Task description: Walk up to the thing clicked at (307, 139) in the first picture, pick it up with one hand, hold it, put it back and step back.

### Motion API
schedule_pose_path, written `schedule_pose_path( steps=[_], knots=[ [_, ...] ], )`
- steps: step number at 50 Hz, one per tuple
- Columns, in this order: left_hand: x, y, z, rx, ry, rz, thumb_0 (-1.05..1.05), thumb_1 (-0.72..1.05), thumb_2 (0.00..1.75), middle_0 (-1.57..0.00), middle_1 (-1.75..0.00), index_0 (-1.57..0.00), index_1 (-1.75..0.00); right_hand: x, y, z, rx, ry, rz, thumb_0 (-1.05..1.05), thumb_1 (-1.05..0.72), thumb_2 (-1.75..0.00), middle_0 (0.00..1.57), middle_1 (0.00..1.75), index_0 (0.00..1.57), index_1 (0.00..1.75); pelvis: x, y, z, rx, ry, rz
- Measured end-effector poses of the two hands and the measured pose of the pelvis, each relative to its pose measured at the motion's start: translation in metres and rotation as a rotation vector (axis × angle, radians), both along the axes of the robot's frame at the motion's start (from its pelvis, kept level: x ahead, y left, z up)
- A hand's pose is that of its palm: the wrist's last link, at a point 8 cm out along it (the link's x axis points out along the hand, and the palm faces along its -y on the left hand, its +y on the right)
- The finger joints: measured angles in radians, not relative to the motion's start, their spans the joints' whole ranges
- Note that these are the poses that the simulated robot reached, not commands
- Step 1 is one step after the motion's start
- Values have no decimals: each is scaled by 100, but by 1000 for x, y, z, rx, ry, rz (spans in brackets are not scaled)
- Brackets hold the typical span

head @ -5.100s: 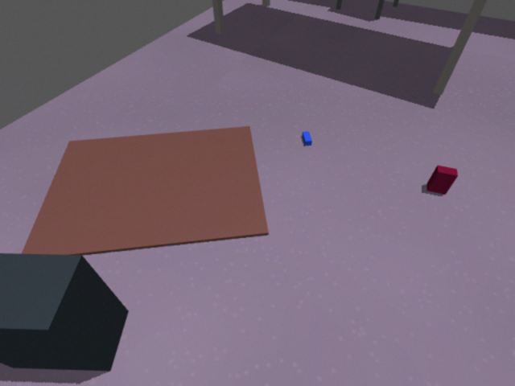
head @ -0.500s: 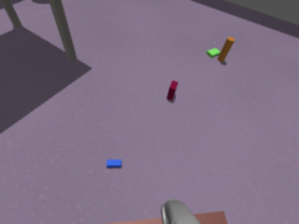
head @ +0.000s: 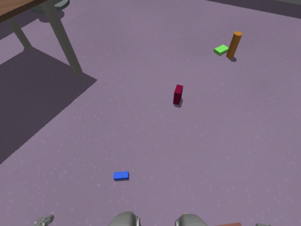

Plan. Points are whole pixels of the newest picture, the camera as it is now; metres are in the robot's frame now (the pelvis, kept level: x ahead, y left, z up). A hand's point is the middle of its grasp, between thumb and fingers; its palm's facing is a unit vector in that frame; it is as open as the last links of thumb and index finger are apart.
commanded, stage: walk up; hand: left
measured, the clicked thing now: (121, 175) +0.48 +0.23 -0.73
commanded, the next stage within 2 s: none
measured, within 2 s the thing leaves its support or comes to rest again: neither
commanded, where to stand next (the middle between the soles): +0.09 -0.05 m, yaw +2 degrees
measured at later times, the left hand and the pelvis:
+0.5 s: hand out of the picture +0.04 +0.28 -0.13, palm faces +0.03 -0.92 -0.38, open 7.4 cm; pelvis -0.04 +0.01 +0.02, yaw +2 degrees
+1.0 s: hand out of the picture +0.06 +0.27 -0.12, palm faces +0.05 -0.93 -0.35, open 7.4 cm; pelvis -0.01 +0.00 +0.04, yaw +4 degrees
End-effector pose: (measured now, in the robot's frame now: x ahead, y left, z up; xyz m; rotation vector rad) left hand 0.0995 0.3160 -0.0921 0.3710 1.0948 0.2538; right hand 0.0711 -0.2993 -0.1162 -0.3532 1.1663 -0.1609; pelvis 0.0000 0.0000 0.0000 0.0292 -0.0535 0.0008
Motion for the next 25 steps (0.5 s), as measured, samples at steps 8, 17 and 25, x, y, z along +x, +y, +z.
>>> schedule_pose_path(
  steps=[8, 17, 25],
  knots=[
    [-18, -13, -3, -12, 31, -7, 1, 91, 89, -20, -30, -20, -30, 15, -7, 5, 6, -20, 9, 1, -90, -90, 20, 30, 21, 30, -13, -7, 4, -33, 11, 15],
    [-48, -1, -2, -7, 60, 12, 1, 91, 89, -21, -30, -21, -30, 21, -13, 17, -28, -77, 16, 1, -90, -90, 20, 30, 20, 30, -28, 5, 6, -20, 3, 21],
    [-66, 4, 2, -35, 64, 36, 1, 91, 89, -20, -30, -20, -30, 0, 5, 26, 3, -34, 31, 1, -90, -90, 20, 30, 20, 30, -38, 6, 17, -39, -1, 31]
  ],
)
